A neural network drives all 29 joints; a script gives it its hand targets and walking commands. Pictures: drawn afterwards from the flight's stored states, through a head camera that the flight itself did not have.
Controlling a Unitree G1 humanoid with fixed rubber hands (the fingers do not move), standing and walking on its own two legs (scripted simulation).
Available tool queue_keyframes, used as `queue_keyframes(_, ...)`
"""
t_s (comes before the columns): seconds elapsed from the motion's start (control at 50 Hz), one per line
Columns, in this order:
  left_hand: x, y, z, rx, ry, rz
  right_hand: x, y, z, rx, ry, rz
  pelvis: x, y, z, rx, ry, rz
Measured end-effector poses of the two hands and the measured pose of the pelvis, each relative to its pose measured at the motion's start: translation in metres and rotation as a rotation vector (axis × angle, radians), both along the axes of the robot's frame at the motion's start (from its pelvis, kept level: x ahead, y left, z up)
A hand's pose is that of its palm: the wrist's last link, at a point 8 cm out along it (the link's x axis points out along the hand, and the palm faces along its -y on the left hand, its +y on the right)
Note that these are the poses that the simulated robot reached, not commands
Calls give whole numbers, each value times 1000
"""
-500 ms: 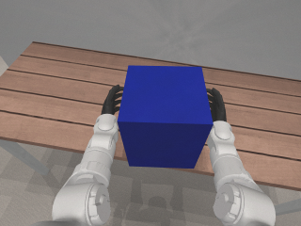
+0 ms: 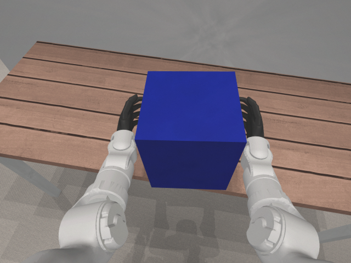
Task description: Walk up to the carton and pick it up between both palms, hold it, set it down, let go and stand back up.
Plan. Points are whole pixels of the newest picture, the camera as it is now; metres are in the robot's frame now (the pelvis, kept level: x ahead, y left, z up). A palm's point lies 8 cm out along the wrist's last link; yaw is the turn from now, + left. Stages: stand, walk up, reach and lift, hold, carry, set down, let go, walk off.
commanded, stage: set down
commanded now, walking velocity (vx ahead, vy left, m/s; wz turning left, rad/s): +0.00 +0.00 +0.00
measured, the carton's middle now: (189, 134) +0.44 +0.00 -0.01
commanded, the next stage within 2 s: none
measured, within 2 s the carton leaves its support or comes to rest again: rests again in 0.18 s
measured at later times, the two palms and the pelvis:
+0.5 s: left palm (130, 128) +0.41 +0.14 +0.03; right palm (255, 136) +0.42 -0.16 +0.03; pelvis +0.00 +0.00 +0.00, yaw +0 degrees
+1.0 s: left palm (131, 128) +0.41 +0.14 +0.03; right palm (256, 137) +0.42 -0.16 +0.03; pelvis +0.00 +0.00 +0.00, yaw +0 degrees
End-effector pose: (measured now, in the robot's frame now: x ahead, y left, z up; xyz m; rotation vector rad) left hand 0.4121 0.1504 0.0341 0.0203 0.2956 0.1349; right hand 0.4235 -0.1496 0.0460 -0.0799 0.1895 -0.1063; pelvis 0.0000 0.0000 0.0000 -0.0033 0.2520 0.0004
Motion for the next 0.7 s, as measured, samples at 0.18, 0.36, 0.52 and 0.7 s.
queue_keyframes(0.18,0,-2,0,6,1,0,0,-2,-2,10,10,-1,1,2,0,-2,-3,-2)
queue_keyframes(0.36,0,-6,0,7,-3,3,-1,-6,-7,8,11,1,3,0,0,0,-12,1)
queue_keyframes(0.52,1,-9,-2,2,-15,-5,-5,-9,-13,-3,11,-8,3,-2,0,3,-17,2)
queue_keyframes(0.7,2,-9,-2,6,-23,-10,-7,-9,-12,-33,14,-10,1,-2,1,4,-16,-7)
